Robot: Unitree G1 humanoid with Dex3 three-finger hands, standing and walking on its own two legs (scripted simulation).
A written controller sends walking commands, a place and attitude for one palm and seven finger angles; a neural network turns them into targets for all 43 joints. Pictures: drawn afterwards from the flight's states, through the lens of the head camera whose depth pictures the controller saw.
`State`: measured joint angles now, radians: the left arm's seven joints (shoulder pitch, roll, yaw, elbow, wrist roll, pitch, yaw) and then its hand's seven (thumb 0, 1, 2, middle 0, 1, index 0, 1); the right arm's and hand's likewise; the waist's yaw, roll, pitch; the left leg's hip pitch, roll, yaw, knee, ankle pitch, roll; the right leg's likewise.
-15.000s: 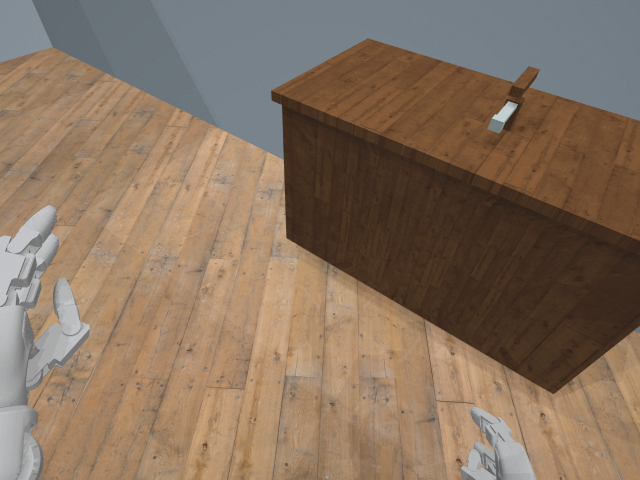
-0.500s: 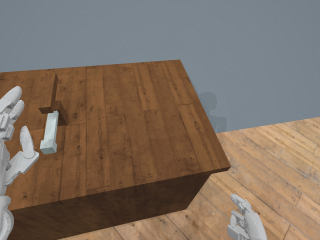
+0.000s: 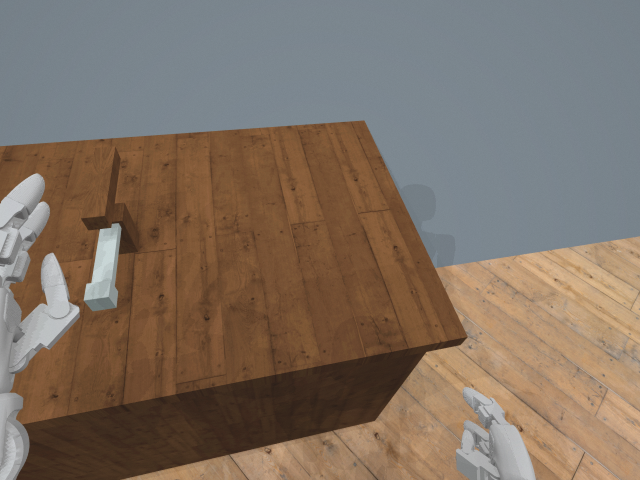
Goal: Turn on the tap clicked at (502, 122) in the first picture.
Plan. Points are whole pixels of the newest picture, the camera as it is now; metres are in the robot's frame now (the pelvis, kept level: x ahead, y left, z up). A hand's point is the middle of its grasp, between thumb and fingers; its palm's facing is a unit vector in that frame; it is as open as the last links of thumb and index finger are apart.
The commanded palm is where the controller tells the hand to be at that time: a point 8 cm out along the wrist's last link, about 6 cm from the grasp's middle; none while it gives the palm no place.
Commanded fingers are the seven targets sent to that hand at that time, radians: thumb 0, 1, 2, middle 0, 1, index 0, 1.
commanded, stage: turn the palm inward beside the body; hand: left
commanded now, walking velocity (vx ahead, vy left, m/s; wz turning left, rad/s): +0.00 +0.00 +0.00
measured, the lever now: (101, 295) +0.30 +0.31 +0.02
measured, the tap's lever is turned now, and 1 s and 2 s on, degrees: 0 0 0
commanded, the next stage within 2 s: none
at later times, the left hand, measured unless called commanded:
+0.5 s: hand (57, 358) +0.18 +0.25 +0.15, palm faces +0.54 -0.78 -0.31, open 7.4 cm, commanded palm +0.14 +0.26 +0.16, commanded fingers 0.00 0.90 0.90 -0.20 -0.30 -0.20 -0.30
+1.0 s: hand (110, 378) +0.18 +0.21 +0.12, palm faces +0.45 -0.86 -0.26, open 7.4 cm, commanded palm +0.13 +0.25 +0.14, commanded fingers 0.00 0.90 0.90 -0.20 -0.30 -0.20 -0.30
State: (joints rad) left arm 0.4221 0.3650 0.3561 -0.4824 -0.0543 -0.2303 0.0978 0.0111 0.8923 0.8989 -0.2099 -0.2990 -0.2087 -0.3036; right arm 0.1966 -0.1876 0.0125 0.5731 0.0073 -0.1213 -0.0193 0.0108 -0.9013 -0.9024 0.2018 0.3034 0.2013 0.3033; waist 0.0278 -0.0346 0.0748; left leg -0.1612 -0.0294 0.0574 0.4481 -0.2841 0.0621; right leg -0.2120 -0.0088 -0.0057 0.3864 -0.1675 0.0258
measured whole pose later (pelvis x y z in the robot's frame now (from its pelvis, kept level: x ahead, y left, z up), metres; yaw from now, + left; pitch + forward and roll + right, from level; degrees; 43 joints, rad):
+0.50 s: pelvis -0.02 -0.07 -0.02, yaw +5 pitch +1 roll +0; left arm 0.23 0.39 0.43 -0.23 -0.16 -0.07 0.03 0.01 0.89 0.90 -0.21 -0.30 -0.21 -0.30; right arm 0.16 -0.27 0.00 0.66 0.02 -0.12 -0.06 0.01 -0.90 -0.90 0.20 0.30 0.20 0.30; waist 0.08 0.02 -0.02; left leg -0.36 0.01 -0.05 0.69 -0.36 -0.02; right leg -0.37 0.03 -0.11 0.67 -0.32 -0.07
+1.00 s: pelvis +0.00 -0.06 -0.02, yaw +5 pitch +4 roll +0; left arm 0.47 0.32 0.35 -0.39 -0.24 -0.07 0.01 0.01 0.90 0.90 -0.21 -0.30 -0.21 -0.30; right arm 0.23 -0.27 -0.02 0.65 0.05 -0.21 -0.08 0.01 -0.90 -0.90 0.20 0.30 0.20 0.30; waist 0.07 0.04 -0.08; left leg -0.38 0.00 -0.04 0.71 -0.40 -0.02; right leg -0.41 0.02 -0.10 0.70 -0.37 -0.06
